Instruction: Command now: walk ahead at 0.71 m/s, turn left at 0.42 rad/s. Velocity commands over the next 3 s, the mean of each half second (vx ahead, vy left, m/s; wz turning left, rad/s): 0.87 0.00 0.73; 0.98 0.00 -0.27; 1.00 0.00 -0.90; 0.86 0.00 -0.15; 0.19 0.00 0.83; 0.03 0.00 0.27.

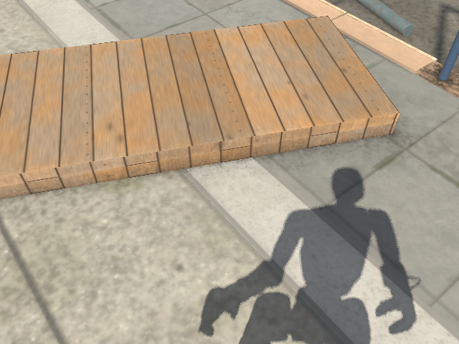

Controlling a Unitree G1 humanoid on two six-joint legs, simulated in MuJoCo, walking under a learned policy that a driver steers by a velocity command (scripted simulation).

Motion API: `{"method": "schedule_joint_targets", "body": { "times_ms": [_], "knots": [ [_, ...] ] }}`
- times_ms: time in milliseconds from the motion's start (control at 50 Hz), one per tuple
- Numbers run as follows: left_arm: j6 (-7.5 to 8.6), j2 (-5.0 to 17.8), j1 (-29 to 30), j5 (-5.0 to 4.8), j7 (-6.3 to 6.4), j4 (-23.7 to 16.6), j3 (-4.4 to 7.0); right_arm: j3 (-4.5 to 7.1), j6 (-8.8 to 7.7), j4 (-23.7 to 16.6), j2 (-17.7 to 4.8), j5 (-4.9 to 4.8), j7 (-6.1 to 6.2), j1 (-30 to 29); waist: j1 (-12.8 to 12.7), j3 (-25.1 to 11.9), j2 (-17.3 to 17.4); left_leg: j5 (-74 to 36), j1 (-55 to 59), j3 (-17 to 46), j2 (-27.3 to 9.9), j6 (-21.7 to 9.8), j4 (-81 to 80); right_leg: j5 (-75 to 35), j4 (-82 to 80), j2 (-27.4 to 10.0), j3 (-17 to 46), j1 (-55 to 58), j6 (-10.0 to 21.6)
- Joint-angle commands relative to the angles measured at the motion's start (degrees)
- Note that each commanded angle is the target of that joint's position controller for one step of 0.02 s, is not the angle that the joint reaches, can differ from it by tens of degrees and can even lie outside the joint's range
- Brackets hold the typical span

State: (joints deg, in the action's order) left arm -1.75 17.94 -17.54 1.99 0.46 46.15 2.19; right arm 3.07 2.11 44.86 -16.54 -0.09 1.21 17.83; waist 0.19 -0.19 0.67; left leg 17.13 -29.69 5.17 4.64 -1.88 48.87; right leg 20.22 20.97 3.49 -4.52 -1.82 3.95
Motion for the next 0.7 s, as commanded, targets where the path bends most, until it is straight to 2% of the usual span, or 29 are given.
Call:
{"method": "schedule_joint_targets", "body": {
  "times_ms": [20,40,60,80,120,200,240,260,280,320,340,360,380,400,420,440,460,480,500,520,540,560,580,620,640,660,700],
  "knots": [
    [3.73,8.9,6.0,0.11,0.72,-4.0,1.43,1.55,-2.39,-8.6,-7.8,1.22,-2.09,-13.2,-0.7,11.4,-5.6,-8.6,-30.9,5.6,-3.8,1.3,18.6,15.9,-16.3,-23.4,19.0,2.6,2.5],
    [4.34,7.5,6.7,0.68,0.49,-5.0,1.07,1.49,-1.89,-4.8,-7.3,0.73,-2.85,-7.4,-0.2,8.7,-4.9,-10.8,-26.1,3.0,-4.0,2.0,19.8,4.8,-15.0,-18.6,10.7,2.3,-0.3],
    [5.07,6.9,3.9,0.1,0.92,-3.9,0.7,1.85,-1.61,-5.1,-8.0,1.35,-3.89,-7.5,-0.7,7.7,-3.1,-12.0,-24.1,1.0,-4.4,1.7,20.4,1.4,-15.3,-18.0,6.9,1.8,-0.2],
    [5.55,7.1,3.2,0.0,0.56,-3.3,0.69,1.71,-1.36,-5.0,-6.9,1.31,-4.42,-7.9,-0.9,8.1,-3.1,-13.0,-22.7,-0.8,-4.8,1.6,20.4,-0.7,-15.5,-16.3,3.5,0.2,-0.5],
    [6.15,6.8,-0.4,0.05,0.08,-1.8,0.76,1.44,-0.95,-6.1,-5.6,0.94,-5.18,-10.5,-2.4,9.0,-3.9,-14.0,-24.0,-2.8,-5.9,0.9,20.8,-2.3,-15.9,-16.0,0.6,0.9,-0.4],
    [6.93,5.1,-7.0,0.13,0.17,1.5,0.57,0.72,-1.02,-7.6,-3.8,1.47,-6.15,-15.8,-4.7,12.9,-4.3,-13.2,-29.0,-6.7,-7.6,-1.5,15.4,-6.1,-18.1,-16.6,-3.5,6.9,-0.7],
    [7.19,4.1,-8.4,0.16,0.39,3.0,0.31,0.0,-1.19,-8.7,-2.7,1.68,-6.78,-18.8,-5.0,14.0,-4.1,-11.7,-28.9,-10.2,-8.1,-3.1,10.3,-13.6,-18.1,-16.5,-6.4,10.0,-1.2],
    [7.24,3.9,-8.8,0.22,0.51,3.6,0.21,-0.41,-1.25,-9.3,-2.2,1.67,-7.01,-20.0,-4.8,14.1,-4.2,-10.6,-27.4,-12.4,-7.9,-4.0,7.5,-22.0,-17.1,-16.4,-8.3,11.3,-1.6],
    [7.27,4.0,-7.7,0.32,0.58,3.8,0.08,-0.82,-1.28,-9.7,-1.6,1.42,-6.96,-19.9,-3.5,13.1,-4.5,-9.1,-22.3,-14.9,-6.7,-5.4,3.9,-36.9,-14.7,-16.0,-11.1,10.9,-2.3],
    [6.92,6.1,-6.7,0.32,1.35,3.6,0.41,-1.09,-1.15,-9.6,-1.8,0.7,-6.49,-17.5,-0.3,7.9,-6.7,-6.6,-8.8,-19.7,-2.2,-8.0,-0.5,-75.6,-6.7,-17.1,-13.7,10.8,-2.9],
    [6.24,8.2,-5.8,0.48,1.92,3.4,0.99,-0.73,-1.03,-8.5,-2.9,0.56,-6.17,-13.0,2.8,4.6,-8.4,-3.7,-3.1,-19.7,-0.6,-9.2,-1.2,-87.2,0.1,-18.6,-13.6,11.9,-2.7],
    [5.24,10.4,-3.5,0.96,2.22,2.7,1.74,0.21,-1.03,-6.4,-5.0,0.38,-5.75,-4.5,7.7,-0.3,-9.8,1.5,5.5,-18.6,0.9,-10.7,-1.0,-92.7,10.8,-20.4,-13.0,11.0,-1.6],
    [4.49,12.2,-1.4,1.06,1.82,1.4,2.44,1.8,-1.5,-3.8,-8.3,0.3,-5.07,4.8,12.1,-5.3,-9.6,7.1,17.6,-16.5,2.6,-12.4,-2.7,-90.0,24.3,-21.2,-11.5,5.8,0.4],
    [4.39,11.9,0.1,0.73,0.85,0.7,2.5,3.67,-2.24,-0.4,-11.1,0.81,-3.95,14.9,16.2,-8.7,-6.2,6.8,34.0,-10.7,2.9,-14.1,-11.2,-71.9,42.7,-18.8,-10.5,-5.5,0.8],
    [5.49,3.2,1.5,0.06,-0.74,-2.0,0.51,5.46,-1.55,-0.4,-15.9,0.32,-2.73,9.1,9.6,-5.1,10.7,16.1,44.8,11.5,-7.9,-18.6,-19.4,-5.6,64.5,-5.6,-8.5,-30.9,-2.5],
    [7.63,2.5,5.6,-0.46,-0.92,-8.7,-0.39,5.69,-1.28,-2.6,-19.0,1.37,-3.34,6.1,7.2,-9.7,8.7,19.4,49.5,39.6,-17.1,-26.0,-28.9,3.0,75.7,-0.4,3.7,-46.2,-3.7],
    [9.01,4.7,10.5,0.14,-0.89,-10.3,-0.26,5.49,-1.61,-2.2,-16.8,1.16,-2.86,8.1,8.8,-7.6,-0.4,16.2,46.9,39.8,-18.5,-24.0,-33.4,-0.7,72.4,-4.5,9.8,-48.8,-3.1],
    [9.64,4.7,8.3,-0.36,-0.95,-10.2,-0.54,4.83,-2.12,-0.4,-14.2,1.2,-2.26,8.8,5.3,-1.5,-3.9,13.4,38.4,36.2,-18.2,-21.9,-35.7,-2.0,66.3,-6.9,9.6,-46.7,-3.1],
    [9.11,4.3,5.9,0.08,-0.86,-8.9,-0.82,3.8,-3.0,-0.2,-11.1,1.84,-1.65,6.0,1.7,1.9,-7.0,10.6,30.8,28.8,-16.3,-19.0,-36.3,-2.4,60.5,-9.8,8.8,-43.3,-3.0],
    [7.83,3.6,2.8,1.11,-1.08,-7.2,-1.25,2.72,-4.05,-0.9,-9.2,2.24,-0.9,2.4,-1.1,3.4,-6.6,8.3,25.0,22.9,-13.5,-17.3,-36.6,-2.4,58.0,-11.1,8.3,-39.7,-3.2],
    [6.35,3.0,-0.1,1.61,-1.58,-5.8,-1.56,1.66,-5.13,-1.1,-7.2,1.99,-0.71,0.7,-2.9,4.2,-5.5,7.1,20.2,18.5,-11.6,-16.0,-38.2,-2.8,55.4,-12.5,7.8,-37.0,-3.6],
    [5.18,2.9,0.2,1.49,-2.01,-5.6,-1.64,1.12,-6.29,-0.7,-6.5,1.61,-1.03,0.9,-3.1,5.5,-4.5,3.7,16.4,15.2,-10.3,-15.3,-39.9,-3.3,53.4,-13.3,6.5,-36.1,-3.9],
    [4.42,2.7,3.2,0.92,-2.31,-6.7,-1.75,1.06,-7.33,0.0,-6.9,1.28,-1.58,1.7,-2.7,7.6,-3.4,-0.9,13.9,11.5,-9.2,-14.2,-42.2,-6.0,49.9,-13.9,4.9,-37.0,-3.9],
    [4.02,2.4,10.0,-0.43,-2.64,-8.8,-1.97,1.05,-8.64,1.3,-7.4,0.96,-2.5,5.2,0.3,10.2,-1.3,-14.7,15.2,5.0,-7.2,-10.6,-45.0,-13.5,41.8,-13.8,2.0,-40.0,-3.0],
    [4.23,2.0,12.4,-1.0,-2.82,-9.3,-2.07,0.77,-9.11,1.9,-6.8,0.8,-2.74,6.5,1.5,10.7,-1.2,-22.5,16.8,1.6,-5.9,-8.4,-45.2,-17.4,37.3,-13.1,0.7,-40.3,-2.2],
    [4.34,1.3,12.7,-1.54,-3.03,-8.9,-2.19,0.49,-9.42,2.1,-6.5,0.69,-2.85,6.7,1.9,9.4,-1.3,-29.2,19.0,-1.9,-4.9,-6.3,-44.8,-21.3,33.5,-11.7,-0.2,-39.2,-1.3],
    [5.08,-0.1,16.1,-2.0,-3.65,-9.9,-2.69,-0.1,-10.27,3.3,-6.0,0.72,-2.39,8.5,3.2,9.1,0.2,-44.6,21.3,-6.4,-5.9,-3.7,-46.3,-27.2,24.0,-8.7,-2.9,-35.0,0.5]
  ]
}}
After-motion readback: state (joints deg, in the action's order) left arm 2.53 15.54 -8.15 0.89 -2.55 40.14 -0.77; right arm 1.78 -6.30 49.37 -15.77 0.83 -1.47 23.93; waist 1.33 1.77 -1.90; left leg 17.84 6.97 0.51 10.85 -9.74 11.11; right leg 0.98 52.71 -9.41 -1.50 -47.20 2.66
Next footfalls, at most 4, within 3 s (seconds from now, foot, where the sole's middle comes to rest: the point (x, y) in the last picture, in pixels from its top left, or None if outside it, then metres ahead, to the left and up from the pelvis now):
0.40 left None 0.29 0.16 -0.77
0.86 right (145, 269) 0.75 0.30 -0.77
1.26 left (67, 217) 0.96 0.60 -0.77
1.60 right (151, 121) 1.33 0.33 -0.66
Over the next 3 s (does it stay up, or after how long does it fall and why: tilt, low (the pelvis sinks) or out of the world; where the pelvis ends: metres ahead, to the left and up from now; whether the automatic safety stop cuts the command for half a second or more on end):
stays up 1.76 0.20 0.13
